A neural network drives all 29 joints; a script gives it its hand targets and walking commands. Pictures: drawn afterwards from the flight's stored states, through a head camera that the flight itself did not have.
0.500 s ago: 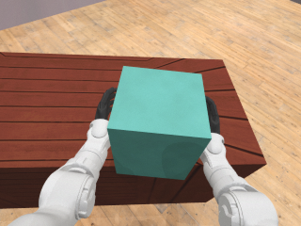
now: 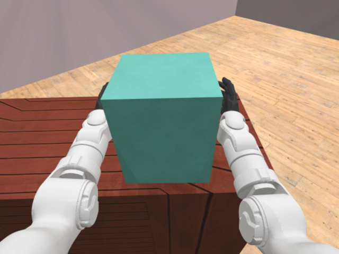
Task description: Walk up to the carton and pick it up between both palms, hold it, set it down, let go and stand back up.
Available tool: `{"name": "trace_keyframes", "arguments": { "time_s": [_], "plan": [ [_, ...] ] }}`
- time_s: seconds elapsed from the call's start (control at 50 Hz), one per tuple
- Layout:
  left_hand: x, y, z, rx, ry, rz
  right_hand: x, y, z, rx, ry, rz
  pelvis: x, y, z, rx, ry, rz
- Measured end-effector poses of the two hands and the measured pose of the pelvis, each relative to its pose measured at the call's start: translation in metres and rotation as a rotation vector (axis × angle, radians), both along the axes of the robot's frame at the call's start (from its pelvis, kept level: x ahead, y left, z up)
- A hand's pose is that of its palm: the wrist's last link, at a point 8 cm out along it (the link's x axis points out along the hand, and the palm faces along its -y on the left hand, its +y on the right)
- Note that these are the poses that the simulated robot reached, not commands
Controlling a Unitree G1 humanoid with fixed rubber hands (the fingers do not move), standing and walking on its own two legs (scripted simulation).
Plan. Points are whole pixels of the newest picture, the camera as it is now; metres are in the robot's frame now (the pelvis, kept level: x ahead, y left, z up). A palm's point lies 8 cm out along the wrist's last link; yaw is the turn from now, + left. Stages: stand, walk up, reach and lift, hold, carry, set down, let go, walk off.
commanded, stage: reach and lift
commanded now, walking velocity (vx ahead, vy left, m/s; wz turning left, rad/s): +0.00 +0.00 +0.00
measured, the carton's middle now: (166, 119) +0.42 -0.02 +0.15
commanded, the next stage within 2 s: hold in 1.38 s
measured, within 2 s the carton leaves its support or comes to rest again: neither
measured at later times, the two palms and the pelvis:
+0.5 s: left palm (107, 118) +0.42 +0.12 +0.16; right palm (233, 135) +0.35 -0.17 +0.14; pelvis +0.00 +0.03 +0.01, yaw -2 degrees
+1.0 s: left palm (97, 105) +0.42 +0.14 +0.20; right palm (229, 118) +0.37 -0.16 +0.18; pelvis +0.03 +0.04 +0.01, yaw +0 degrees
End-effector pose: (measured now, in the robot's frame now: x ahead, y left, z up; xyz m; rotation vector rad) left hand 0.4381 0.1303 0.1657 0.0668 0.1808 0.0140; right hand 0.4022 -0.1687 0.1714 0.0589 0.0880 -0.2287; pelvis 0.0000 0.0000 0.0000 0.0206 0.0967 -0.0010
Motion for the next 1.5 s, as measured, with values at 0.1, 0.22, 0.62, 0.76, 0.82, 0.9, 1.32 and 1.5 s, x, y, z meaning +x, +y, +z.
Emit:
{"name": "trace_keyframes", "arguments": {
  "time_s": [0.1, 0.22, 0.62, 0.76, 0.82, 0.9, 1.32, 1.5],
  "plan": [
    [-0.004, 0.005, 0.018, 0.015, -0.015, -0.022, -0.007, 0.004, 0.016, 0.022, -0.014, -0.014, 0.001, -0.002, 0.005, -0.011, -0.087, 0.014],
    [-0.003, -0.004, 0.041, 0.047, -0.074, -0.130, -0.032, 0.000, 0.005, 0.058, -0.070, -0.109, -0.001, 0.008, 0.007, -0.025, -0.194, 0.006],
    [-0.009, -0.012, 0.000, 0.046, -0.014, -0.145, -0.046, -0.004, -0.015, 0.017, -0.023, -0.142, 0.004, 0.039, 0.006, -0.033, -0.142, -0.039],
    [-0.009, -0.004, 0.015, 0.043, -0.016, -0.108, -0.034, 0.000, 0.005, -0.013, -0.027, -0.100, 0.015, 0.042, 0.007, -0.043, -0.210, -0.047],
    [-0.009, 0.004, 0.013, 0.046, 0.011, -0.083, -0.026, 0.006, 0.002, -0.005, -0.001, -0.075, 0.020, 0.041, 0.007, -0.042, -0.222, -0.040],
    [-0.010, 0.009, 0.022, 0.084, -0.040, -0.083, -0.025, 0.012, 0.004, 0.029, -0.053, -0.069, 0.027, 0.039, 0.007, -0.049, -0.227, -0.015],
    [-0.025, 0.002, 0.035, 0.044, -0.006, -0.074, -0.039, 0.004, 0.011, 0.020, -0.024, -0.069, 0.016, 0.033, 0.007, -0.040, -0.254, -0.039],
    [-0.024, 0.013, 0.044, 0.047, 0.008, -0.016, -0.022, 0.013, 0.023, 0.021, -0.014, -0.013, 0.008, 0.029, 0.007, -0.033, -0.227, -0.042]
  ]
}}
